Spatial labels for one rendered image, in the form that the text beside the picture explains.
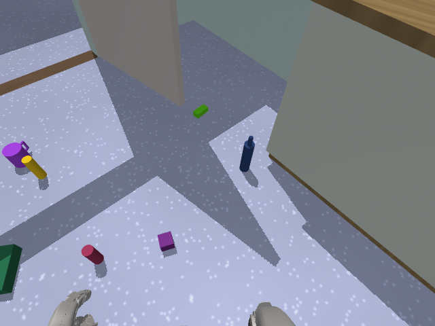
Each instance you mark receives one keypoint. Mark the left robot hand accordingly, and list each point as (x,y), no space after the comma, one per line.
(65,312)

